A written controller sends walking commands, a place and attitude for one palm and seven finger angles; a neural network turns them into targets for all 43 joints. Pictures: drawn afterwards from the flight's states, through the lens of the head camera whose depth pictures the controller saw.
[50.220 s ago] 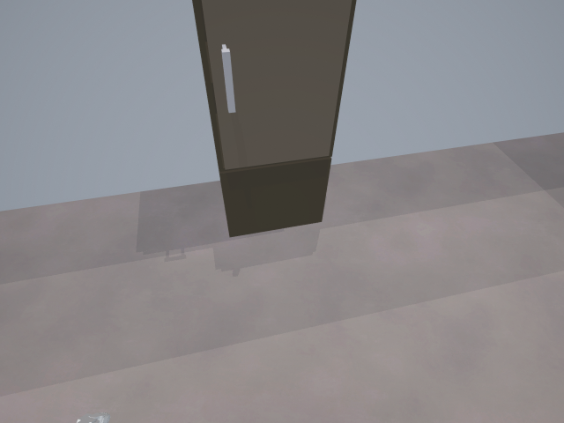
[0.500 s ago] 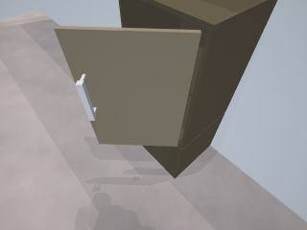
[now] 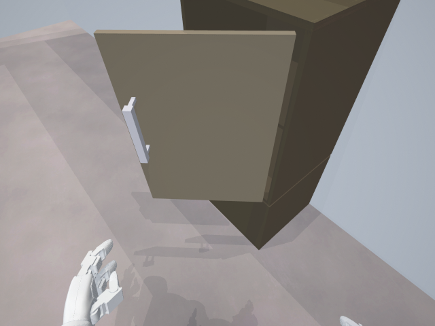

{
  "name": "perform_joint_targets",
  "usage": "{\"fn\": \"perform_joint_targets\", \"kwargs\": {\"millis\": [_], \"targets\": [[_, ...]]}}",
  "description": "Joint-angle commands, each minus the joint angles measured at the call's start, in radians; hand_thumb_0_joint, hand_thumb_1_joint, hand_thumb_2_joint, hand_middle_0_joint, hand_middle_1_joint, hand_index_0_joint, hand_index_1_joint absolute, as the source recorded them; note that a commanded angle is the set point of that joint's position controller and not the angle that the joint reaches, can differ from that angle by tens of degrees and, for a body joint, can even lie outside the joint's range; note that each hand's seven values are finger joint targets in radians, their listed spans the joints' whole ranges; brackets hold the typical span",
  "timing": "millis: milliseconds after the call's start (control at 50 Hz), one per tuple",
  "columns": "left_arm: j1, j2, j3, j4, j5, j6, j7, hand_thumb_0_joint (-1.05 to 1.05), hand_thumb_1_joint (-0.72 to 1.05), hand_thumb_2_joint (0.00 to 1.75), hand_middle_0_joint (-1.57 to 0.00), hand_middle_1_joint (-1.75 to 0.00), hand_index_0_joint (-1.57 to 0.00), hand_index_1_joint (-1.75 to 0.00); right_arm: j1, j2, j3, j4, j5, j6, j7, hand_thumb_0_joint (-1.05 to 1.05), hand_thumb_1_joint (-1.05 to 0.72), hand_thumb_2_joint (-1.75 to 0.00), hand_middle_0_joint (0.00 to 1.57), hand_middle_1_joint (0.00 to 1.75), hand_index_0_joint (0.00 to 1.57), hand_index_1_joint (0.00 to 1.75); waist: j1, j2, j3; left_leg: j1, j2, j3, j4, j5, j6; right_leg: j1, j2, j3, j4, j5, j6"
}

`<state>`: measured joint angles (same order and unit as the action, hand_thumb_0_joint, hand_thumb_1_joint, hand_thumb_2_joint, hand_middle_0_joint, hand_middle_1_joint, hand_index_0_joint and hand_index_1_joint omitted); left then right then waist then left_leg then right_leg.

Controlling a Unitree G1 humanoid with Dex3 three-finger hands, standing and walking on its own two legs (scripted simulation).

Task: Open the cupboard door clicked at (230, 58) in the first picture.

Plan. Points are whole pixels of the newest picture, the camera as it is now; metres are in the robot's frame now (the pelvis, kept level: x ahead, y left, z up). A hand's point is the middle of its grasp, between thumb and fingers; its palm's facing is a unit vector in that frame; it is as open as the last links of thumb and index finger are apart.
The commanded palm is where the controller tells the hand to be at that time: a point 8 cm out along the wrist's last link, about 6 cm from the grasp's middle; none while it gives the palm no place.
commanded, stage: raise the hand with hooked fingers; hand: left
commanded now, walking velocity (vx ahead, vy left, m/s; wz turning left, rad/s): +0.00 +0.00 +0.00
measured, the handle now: (139, 131) +0.57 +0.23 +0.02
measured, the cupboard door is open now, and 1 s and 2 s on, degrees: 46 46 46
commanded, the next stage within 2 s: move the hooked fingers beside the handle in 1.92 s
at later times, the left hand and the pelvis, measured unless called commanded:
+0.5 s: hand (113, 292) +0.19 +0.20 -0.02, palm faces -0.05 -1.00 -0.06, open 10.1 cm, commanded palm +0.17 +0.26 -0.02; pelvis -0.04 +0.01 -0.07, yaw +1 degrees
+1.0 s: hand (86, 260) +0.23 +0.25 +0.01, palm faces +0.01 -1.00 -0.06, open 13.0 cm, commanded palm +0.21 +0.30 +0.02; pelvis -0.02 +0.02 -0.05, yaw +0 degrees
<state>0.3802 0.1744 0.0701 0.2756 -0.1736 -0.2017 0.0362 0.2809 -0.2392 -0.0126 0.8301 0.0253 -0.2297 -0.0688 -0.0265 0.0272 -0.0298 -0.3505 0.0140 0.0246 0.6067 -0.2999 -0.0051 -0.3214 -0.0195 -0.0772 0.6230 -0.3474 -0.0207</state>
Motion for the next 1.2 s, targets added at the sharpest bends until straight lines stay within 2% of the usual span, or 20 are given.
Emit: {"fn": "perform_joint_targets", "kwargs": {"millis": [0,40,60,100,160,200,240,260,320,400,460,480,500,560,620,740,840,960,1040,1180], "targets": [[0.134,-0.063,-0.002,-0.014,-0.054,-0.326,-0.187,0.0,0.67,0.8,-0.22,-0.45,-0.22,-0.45,-0.146,-0.126,-0.066,-0.264,-0.022,-0.107,0.039,0.0,-0.9,-0.9,0.2,0.3,0.2,0.3,0.072,-0.234,-0.07,-0.232,-0.029,-0.02,0.171,0.022,0.0,-0.312,0.014,0.003,0.13,-0.005,0.006],[0.145,-0.019,0.023,-0.03,-0.07,-0.468,-0.312,0.0,0.62,0.78,-0.22,-0.48,-0.22,-0.48,-0.163,-0.131,-0.079,-0.313,-0.021,-0.11,0.071,0.0,-0.9,-0.9,0.2,0.3,0.2,0.3,0.08,-0.184,-0.144,-0.34,-0.039,-0.012,0.278,0.022,-0.007,-0.337,0.007,0.034,0.238,0.046,-0.006],[0.166,0.052,0.088,0.004,-0.065,-0.489,-0.355,0.0,0.6,0.77,-0.22,-0.5,-0.22,-0.5,-0.155,-0.138,-0.088,-0.338,-0.016,-0.101,0.083,0.0,-0.9,-0.9,0.2,0.3,0.2,0.3,0.1,-0.11,-0.176,-0.361,-0.042,-0.003,0.314,0.034,-0.005,-0.337,0.0,0.059,0.278,0.067,-0.018],[0.107,0.101,0.12,-0.126,-0.085,-0.439,-0.38,0.0,0.55,0.75,-0.22,-0.53,-0.22,-0.53,-0.19,-0.146,-0.087,-0.428,-0.003,-0.077,0.079,0.0,-0.9,-0.9,0.2,0.3,0.2,0.3,0.112,-0.068,-0.267,-0.389,-0.05,0.025,0.341,0.003,0.008,-0.333,-0.002,0.077,0.302,0.016,-0.011],[-0.025,0.146,0.154,-0.329,-0.108,-0.332,-0.321,0.0,0.48,0.72,-0.23,-0.57,-0.23,-0.57,-0.19,-0.137,-0.074,-0.498,0.005,-0.031,0.052,0.0,-0.9,-0.9,0.2,0.3,0.2,0.3,0.091,-0.05,-0.263,-0.417,-0.04,0.002,0.339,-0.082,0.02,-0.374,0.013,0.088,0.287,-0.112,-0.004],[-0.113,0.143,0.136,-0.501,-0.088,-0.328,-0.26,0.0,0.43,0.7,-0.23,-0.6,-0.23,-0.6,-0.15,-0.117,-0.067,-0.506,0.003,-0.018,0.037,0.0,-0.9,-0.9,0.2,0.3,0.2,0.3,0.057,0.049,-0.287,-0.366,-0.024,-0.013,0.351,-0.081,0.03,-0.396,0.015,0.091,0.277,-0.107,-0.004],[-0.164,0.147,0.117,-0.612,-0.061,-0.351,-0.216,0.0,0.39,0.68,-0.24,-0.63,-0.24,-0.63,-0.119,-0.111,-0.054,-0.495,-0.004,-0.013,0.023,0.0,-0.9,-0.9,0.2,0.3,0.2,0.3,0.024,0.068,-0.302,-0.328,-0.009,-0.039,0.36,-0.045,0.035,-0.419,0.026,0.067,0.294,-0.051,-0.007],[-0.23,0.165,0.1,-0.657,-0.051,-0.364,-0.215,0.0,0.36,0.67,-0.24,-0.64,-0.24,-0.64,-0.109,-0.118,-0.047,-0.485,-0.011,-0.015,0.014,0.0,-0.9,-0.9,0.2,0.3,0.2,0.3,-0.004,0.047,-0.298,-0.327,-0.002,-0.056,0.376,-0.035,0.039,-0.444,0.034,0.06,0.311,-0.033,-0.007],[-0.211,0.126,0.043,-0.564,-0.052,-0.359,-0.257,0.0,0.29,0.64,-0.24,-0.69,-0.24,-0.69,-0.105,-0.12,-0.028,-0.447,-0.01,-0.033,0.002,0.0,-0.9,-0.9,0.2,0.3,0.2,0.3,-0.036,0.064,-0.251,-0.347,0.001,-0.07,0.386,-0.071,0.035,-0.494,0.038,0.044,0.299,-0.072,-0.003],[-0.174,0.179,0.099,-0.413,-0.09,-0.249,-0.348,0.0,0.2,0.6,-0.25,-0.75,-0.25,-0.75,-0.105,-0.137,-0.019,-0.432,0.007,-0.045,-0.013,0.0,-0.9,-0.9,0.2,0.3,0.2,0.3,-0.008,0.024,-0.267,-0.383,-0.006,-0.075,0.352,-0.133,0.031,-0.439,0.036,0.052,0.252,-0.156,0.001],[-0.146,0.227,0.181,-0.389,-0.125,-0.157,-0.36,0.0,0.13,0.57,-0.25,-0.8,-0.25,-0.8,-0.115,-0.134,-0.013,-0.44,0.01,-0.043,-0.02,0.0,-0.9,-0.9,0.2,0.3,0.2,0.3,0.038,0.046,-0.302,-0.354,-0.014,-0.073,0.308,-0.091,0.03,-0.355,0.036,0.042,0.231,-0.125,-0.004],[-0.156,0.235,0.207,-0.417,-0.133,-0.147,-0.353,0.0,0.11,0.56,-0.26,-0.81,-0.26,-0.81,-0.112,-0.129,-0.014,-0.441,0.01,-0.043,-0.02,0.0,-0.9,-0.9,0.2,0.3,0.2,0.3,0.037,0.017,-0.327,-0.339,-0.013,-0.071,0.301,-0.062,0.03,-0.333,0.031,0.037,0.226,-0.098,0.002],[-0.14,0.239,0.236,-0.415,-0.142,-0.144,-0.342,0.0,0.08,0.55,-0.26,-0.82,-0.26,-0.82,-0.112,-0.124,-0.017,-0.437,0.009,-0.042,-0.021,0.0,-0.9,-0.9,0.2,0.3,0.2,0.3,0.047,-0.014,-0.342,-0.332,-0.013,-0.068,0.295,-0.032,0.03,-0.304,0.03,0.037,0.22,-0.07,0.004],[-0.145,0.245,0.254,-0.42,-0.146,-0.168,-0.316,0.0,0.01,0.52,-0.26,-0.87,-0.26,-0.87,-0.112,-0.118,-0.016,-0.426,0.002,-0.049,-0.016,0.0,-0.9,-0.9,0.2,0.3,0.2,0.3,0.055,0.009,-0.31,-0.311,-0.011,-0.07,0.279,0.014,0.026,-0.301,0.035,0.02,0.233,-0.017,-0.003],[-0.143,0.219,0.227,-0.398,-0.134,-0.211,-0.309,0.0,-0.06,0.49,-0.27,-0.92,-0.27,-0.92,-0.09,-0.126,-0.022,-0.41,0.0,-0.057,-0.009,0.0,-0.9,-0.9,0.2,0.3,0.2,0.3,0.029,-0.002,-0.273,-0.302,-0.009,-0.065,0.271,0.007,0.026,-0.337,0.032,0.014,0.226,-0.017,0.003],[-0.208,0.262,0.255,-0.361,-0.146,-0.228,-0.352,0.0,-0.2,0.43,-0.28,-1.0,-0.28,-1.0,-0.064,-0.153,-0.028,-0.406,0.009,-0.061,-0.014,0.0,-0.9,-0.9,0.2,0.3,0.2,0.3,0.021,0.017,-0.261,-0.278,-0.01,-0.06,0.242,-0.012,0.027,-0.323,0.031,0.021,0.199,-0.035,0.002],[-0.253,0.296,0.295,-0.367,-0.161,-0.226,-0.37,0.0,-0.31,0.38,-0.29,-1.08,-0.29,-1.08,-0.05,-0.157,-0.027,-0.4,0.011,-0.063,-0.017,0.0,-0.9,-0.9,0.2,0.3,0.2,0.3,0.026,0.056,-0.293,-0.211,-0.008,-0.06,0.225,0.062,0.024,-0.289,0.037,0.014,0.198,0.051,-0.001],[-0.328,0.336,0.322,-0.282,-0.169,-0.184,-0.412,0.0,-0.45,0.32,-0.3,-1.17,-0.3,-1.17,-0.04,-0.168,-0.018,-0.398,0.013,-0.05,-0.017,0.0,-0.9,-0.9,0.2,0.3,0.2,0.3,0.02,0.067,-0.249,-0.191,-0.007,-0.064,0.208,0.097,0.02,-0.274,0.045,0.01,0.185,0.101,-0.006],[-0.382,0.363,0.346,-0.267,-0.176,-0.161,-0.439,0.0,-0.5,0.3,-0.3,-1.2,-0.3,-1.2,-0.042,-0.168,-0.014,-0.404,0.015,-0.048,-0.019,0.0,-0.9,-0.9,0.2,0.3,0.2,0.3,0.025,0.08,-0.285,-0.154,-0.009,-0.061,0.194,0.121,0.019,-0.246,0.042,0.012,0.169,0.128,-0.002],[-0.488,0.414,0.389,-0.163,-0.193,-0.134,-0.491,0.0,-0.5,0.3,-0.3,-1.2,-0.3,-1.2,-0.034,-0.176,-0.005,-0.393,0.016,-0.038,-0.024,0.0,-0.9,-0.9,0.2,0.3,0.2,0.3,0.018,0.041,-0.271,-0.138,-0.008,-0.061,0.18,0.149,0.021,-0.226,0.048,0.015,0.148,0.168,-0.004]]}}
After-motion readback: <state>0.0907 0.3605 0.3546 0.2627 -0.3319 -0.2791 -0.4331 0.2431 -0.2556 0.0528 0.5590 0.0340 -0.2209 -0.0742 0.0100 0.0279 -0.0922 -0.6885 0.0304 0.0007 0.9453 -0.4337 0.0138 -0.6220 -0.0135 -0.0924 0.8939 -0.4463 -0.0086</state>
